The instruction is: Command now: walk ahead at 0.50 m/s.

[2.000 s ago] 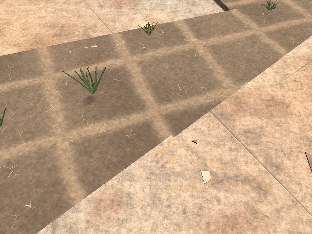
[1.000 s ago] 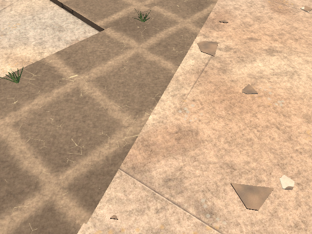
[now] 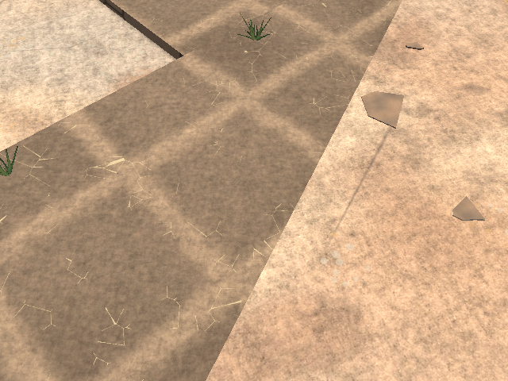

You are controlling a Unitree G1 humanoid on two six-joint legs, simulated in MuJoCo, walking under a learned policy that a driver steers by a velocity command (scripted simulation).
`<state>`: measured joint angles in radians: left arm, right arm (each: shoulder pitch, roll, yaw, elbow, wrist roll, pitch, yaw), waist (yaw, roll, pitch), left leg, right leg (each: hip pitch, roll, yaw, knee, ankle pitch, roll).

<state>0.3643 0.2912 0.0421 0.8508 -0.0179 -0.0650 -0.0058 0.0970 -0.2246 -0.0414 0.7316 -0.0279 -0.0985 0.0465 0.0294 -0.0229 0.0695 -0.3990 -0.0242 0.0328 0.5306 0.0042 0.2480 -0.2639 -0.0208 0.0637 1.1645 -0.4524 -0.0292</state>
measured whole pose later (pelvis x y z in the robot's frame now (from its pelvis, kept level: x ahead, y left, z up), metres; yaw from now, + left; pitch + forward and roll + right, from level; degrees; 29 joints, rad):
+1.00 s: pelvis +0.45 +0.00 -0.02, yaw +20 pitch +1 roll +1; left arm 0.13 0.30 0.04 0.69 0.08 -0.09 0.00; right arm 0.30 -0.26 -0.06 0.84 -0.04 -0.13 0.00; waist -0.06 -0.01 0.00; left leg -0.36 -0.10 0.00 0.54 -0.20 0.09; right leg -0.52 -0.03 0.06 1.23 -0.50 0.02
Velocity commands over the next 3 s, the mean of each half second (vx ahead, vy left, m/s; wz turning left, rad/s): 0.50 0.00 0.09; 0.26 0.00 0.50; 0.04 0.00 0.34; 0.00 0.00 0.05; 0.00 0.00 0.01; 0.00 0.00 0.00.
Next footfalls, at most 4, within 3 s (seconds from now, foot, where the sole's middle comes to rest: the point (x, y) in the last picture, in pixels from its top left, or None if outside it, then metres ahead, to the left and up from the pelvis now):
0.34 right None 0.31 -0.12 -0.79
0.84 left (222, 354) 0.51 0.11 -0.79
1.24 right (293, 303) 0.66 -0.08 -0.79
1.50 left None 0.43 0.05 -0.79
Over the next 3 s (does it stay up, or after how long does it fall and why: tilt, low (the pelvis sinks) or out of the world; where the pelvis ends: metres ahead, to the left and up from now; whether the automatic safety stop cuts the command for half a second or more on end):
stays up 0.50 -0.03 -0.01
